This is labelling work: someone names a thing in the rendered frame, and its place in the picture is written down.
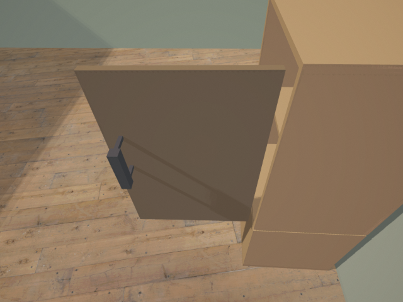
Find handle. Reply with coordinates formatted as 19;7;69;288
106;136;134;189

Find cupboard door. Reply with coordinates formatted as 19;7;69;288
74;65;286;221

